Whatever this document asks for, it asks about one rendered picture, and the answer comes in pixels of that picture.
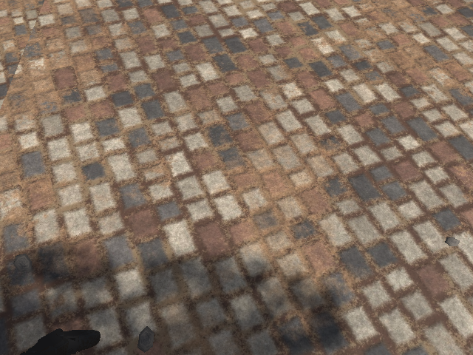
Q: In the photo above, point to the left robot hand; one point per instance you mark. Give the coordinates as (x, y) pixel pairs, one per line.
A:
(61, 342)

